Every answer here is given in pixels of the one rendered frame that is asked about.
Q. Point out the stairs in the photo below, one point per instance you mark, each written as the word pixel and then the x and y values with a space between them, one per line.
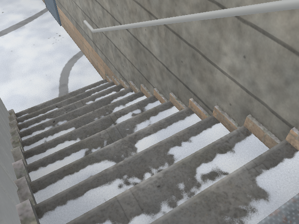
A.
pixel 104 154

